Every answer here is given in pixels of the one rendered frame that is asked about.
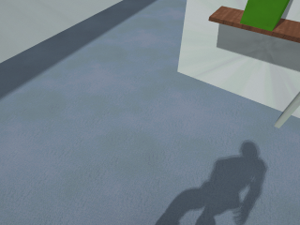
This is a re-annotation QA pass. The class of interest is carton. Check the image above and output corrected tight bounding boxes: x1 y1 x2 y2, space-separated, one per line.
240 0 290 32

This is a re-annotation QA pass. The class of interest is table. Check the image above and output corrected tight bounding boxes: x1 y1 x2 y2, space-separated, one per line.
208 6 300 128

